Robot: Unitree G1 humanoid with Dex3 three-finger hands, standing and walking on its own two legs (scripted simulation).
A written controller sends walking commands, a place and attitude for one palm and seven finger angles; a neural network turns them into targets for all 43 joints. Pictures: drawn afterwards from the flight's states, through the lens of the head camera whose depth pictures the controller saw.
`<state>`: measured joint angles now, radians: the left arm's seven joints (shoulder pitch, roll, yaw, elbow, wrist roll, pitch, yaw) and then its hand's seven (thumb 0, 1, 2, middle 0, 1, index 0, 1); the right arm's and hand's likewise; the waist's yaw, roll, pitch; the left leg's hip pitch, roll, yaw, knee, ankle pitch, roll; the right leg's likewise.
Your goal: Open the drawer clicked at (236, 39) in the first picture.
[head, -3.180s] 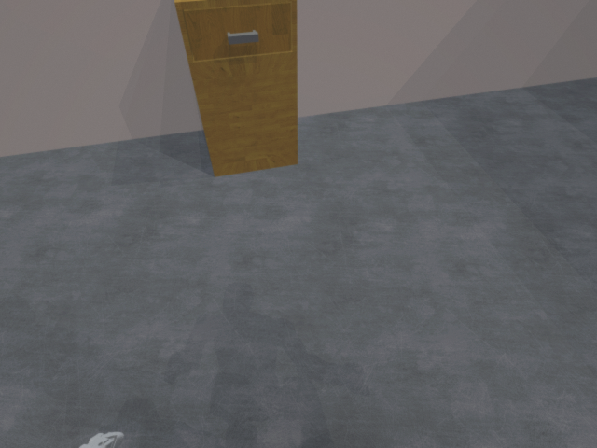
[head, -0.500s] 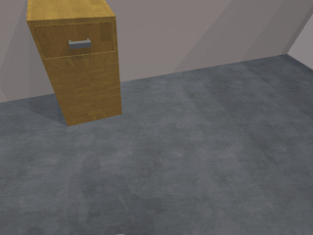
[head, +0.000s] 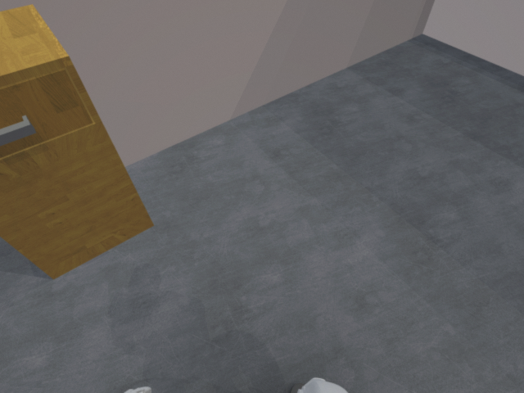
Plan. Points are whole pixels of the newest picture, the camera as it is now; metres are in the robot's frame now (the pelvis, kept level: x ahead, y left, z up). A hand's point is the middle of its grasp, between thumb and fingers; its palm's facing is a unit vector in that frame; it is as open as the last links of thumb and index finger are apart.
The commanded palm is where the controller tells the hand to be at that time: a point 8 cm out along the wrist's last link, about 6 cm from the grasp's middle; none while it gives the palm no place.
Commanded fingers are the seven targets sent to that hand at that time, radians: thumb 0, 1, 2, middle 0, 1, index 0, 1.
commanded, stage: walk to a spot facing it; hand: left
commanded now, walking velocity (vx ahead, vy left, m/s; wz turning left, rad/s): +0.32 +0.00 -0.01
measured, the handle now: (7, 130) +0.74 +0.68 -0.06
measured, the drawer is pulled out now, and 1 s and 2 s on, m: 0.00 0.00 0.00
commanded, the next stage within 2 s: turn to face it in 0.18 s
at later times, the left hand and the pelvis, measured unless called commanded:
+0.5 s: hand out of the picture +0.11 +0.15 -0.17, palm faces +0.22 -0.96 -0.15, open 7.3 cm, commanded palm none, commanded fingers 0.00 0.90 0.90 -0.20 -0.30 -0.20 -0.30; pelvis +0.17 +0.00 +0.01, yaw +9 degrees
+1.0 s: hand (135, 327) +0.26 +0.24 -0.14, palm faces +0.40 -0.88 -0.26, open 7.4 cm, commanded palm none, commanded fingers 0.00 0.90 0.90 -0.20 -0.30 -0.20 -0.30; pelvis +0.21 +0.00 +0.01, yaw +23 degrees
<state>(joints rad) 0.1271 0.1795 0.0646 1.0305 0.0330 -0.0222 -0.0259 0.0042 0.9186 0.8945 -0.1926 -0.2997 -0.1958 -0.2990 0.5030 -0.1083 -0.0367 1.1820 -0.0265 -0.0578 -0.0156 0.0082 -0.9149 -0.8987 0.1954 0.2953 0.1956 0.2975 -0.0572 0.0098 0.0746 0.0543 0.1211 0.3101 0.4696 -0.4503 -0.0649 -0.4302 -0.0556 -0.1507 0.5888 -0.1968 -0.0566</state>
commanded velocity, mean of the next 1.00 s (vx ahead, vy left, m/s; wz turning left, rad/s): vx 0.06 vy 0.00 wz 0.47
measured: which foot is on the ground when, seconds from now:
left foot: down 0.00-0.00, up 0.02-0.52, down 0.54-1.00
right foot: down 0.00-0.56, up 0.58-1.00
